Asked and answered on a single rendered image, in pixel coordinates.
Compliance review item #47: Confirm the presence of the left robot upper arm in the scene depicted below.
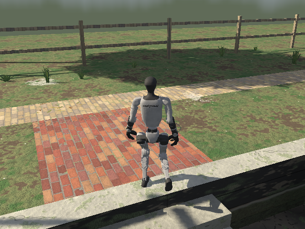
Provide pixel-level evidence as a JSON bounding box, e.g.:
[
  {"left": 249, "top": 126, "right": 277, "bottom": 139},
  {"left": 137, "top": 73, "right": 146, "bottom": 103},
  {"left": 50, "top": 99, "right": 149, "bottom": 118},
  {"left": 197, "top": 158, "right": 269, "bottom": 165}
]
[{"left": 129, "top": 97, "right": 141, "bottom": 123}]

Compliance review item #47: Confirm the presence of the robot torso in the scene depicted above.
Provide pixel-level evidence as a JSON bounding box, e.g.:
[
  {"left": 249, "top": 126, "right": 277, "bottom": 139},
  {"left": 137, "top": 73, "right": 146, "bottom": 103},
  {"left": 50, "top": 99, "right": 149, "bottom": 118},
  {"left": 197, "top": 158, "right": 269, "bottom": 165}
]
[{"left": 140, "top": 95, "right": 163, "bottom": 144}]

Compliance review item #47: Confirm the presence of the robot right forearm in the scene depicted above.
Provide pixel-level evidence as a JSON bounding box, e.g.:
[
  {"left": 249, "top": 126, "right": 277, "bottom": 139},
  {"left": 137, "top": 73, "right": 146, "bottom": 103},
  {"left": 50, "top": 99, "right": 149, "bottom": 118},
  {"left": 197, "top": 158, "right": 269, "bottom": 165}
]
[{"left": 169, "top": 117, "right": 178, "bottom": 137}]

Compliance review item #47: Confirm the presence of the robot left forearm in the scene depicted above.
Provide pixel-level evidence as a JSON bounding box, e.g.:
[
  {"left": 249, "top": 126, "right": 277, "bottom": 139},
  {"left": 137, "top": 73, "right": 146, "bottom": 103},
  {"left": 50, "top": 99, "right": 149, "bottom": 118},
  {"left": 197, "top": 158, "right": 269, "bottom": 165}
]
[{"left": 126, "top": 116, "right": 134, "bottom": 132}]

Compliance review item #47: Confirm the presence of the robot left hand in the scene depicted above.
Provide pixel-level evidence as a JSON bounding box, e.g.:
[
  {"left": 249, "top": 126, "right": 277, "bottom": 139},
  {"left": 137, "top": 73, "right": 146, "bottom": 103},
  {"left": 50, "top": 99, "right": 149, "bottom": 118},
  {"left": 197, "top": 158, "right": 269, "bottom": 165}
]
[{"left": 126, "top": 130, "right": 137, "bottom": 140}]

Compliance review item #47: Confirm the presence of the robot left thigh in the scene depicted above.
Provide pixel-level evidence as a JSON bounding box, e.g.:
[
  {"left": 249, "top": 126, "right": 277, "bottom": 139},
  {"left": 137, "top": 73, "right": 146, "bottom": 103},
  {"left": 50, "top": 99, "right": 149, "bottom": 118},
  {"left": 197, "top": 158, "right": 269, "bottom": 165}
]
[{"left": 136, "top": 132, "right": 150, "bottom": 156}]

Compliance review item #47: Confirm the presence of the robot right hand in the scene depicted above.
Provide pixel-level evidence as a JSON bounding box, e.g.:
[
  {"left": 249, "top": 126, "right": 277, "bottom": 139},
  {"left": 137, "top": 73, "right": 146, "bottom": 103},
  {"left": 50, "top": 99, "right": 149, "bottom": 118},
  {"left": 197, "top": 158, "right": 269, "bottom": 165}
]
[{"left": 169, "top": 135, "right": 179, "bottom": 146}]

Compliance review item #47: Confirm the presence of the right robot upper arm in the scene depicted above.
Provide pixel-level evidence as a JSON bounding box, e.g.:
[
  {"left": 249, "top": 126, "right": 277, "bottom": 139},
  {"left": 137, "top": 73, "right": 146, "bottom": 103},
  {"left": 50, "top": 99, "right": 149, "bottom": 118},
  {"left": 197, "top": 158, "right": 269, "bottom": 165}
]
[{"left": 161, "top": 97, "right": 173, "bottom": 124}]

